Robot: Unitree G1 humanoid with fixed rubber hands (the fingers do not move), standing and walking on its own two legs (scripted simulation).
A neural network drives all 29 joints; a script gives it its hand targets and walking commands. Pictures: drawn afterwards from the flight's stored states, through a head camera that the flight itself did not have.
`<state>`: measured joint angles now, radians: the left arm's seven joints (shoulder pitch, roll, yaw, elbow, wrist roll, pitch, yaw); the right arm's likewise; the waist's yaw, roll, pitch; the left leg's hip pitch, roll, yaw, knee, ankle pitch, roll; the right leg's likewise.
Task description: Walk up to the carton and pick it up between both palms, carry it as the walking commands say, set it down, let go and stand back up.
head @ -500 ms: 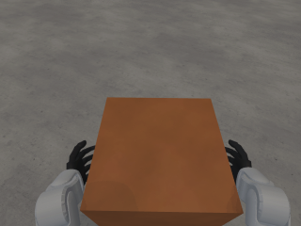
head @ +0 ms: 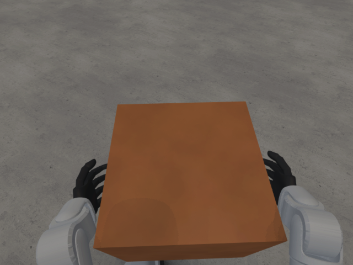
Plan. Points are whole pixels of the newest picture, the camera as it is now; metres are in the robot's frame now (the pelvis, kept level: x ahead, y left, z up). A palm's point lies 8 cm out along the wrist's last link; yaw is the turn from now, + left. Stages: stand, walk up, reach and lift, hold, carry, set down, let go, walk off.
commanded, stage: carry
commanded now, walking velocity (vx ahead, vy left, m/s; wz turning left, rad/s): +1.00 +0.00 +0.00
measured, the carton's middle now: (183, 185) +0.29 +0.01 +0.00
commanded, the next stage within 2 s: none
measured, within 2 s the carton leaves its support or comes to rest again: neither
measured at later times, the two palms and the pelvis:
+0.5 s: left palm (119, 59) +0.75 +0.24 +0.05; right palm (226, 52) +0.75 -0.14 +0.08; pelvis +0.51 +0.05 -0.02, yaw +0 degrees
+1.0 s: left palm out of the picture +1.32 +0.32 +0.08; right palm out of the picture +1.28 -0.06 +0.08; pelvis +1.06 +0.14 +0.00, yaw -3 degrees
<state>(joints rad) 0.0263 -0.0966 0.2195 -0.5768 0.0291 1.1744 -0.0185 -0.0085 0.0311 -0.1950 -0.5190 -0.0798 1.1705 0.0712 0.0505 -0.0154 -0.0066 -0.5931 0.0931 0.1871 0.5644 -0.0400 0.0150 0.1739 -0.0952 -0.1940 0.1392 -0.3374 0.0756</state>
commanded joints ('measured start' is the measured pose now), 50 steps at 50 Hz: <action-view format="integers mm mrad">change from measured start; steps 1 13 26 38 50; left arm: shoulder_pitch -462 -463 -550 -527 -418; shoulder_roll -640 -778 -736 -762 -738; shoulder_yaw -822 -827 -853 -898 -803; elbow -112 -24 7 -118 54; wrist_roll -383 -284 -283 -377 -314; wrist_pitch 18 -33 0 -39 16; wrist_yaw -208 -159 -128 -188 -190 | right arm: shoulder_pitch -373 -462 -483 -396 -433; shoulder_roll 657 767 634 683 704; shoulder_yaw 745 811 753 714 802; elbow -105 -107 -90 -102 -124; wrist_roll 296 411 386 266 353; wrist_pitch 3 -24 -2 -52 4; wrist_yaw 101 175 176 123 137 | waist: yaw -68 -72 -24 -29 -66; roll -215 100 270 -124 -38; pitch -253 -233 -275 -201 -306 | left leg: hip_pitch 422 715 629 163 775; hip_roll -132 197 96 -12 269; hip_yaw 118 -238 65 -26 -440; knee -18 -461 158 50 -331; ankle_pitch -36 6 1003 -168 95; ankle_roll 8 94 20 4 148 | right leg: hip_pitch -58 -944 -221 -195 -936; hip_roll -122 -70 195 -130 -51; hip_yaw -19 125 -127 107 253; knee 240 953 375 21 1149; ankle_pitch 906 280 197 444 92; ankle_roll -112 -100 -164 -194 -101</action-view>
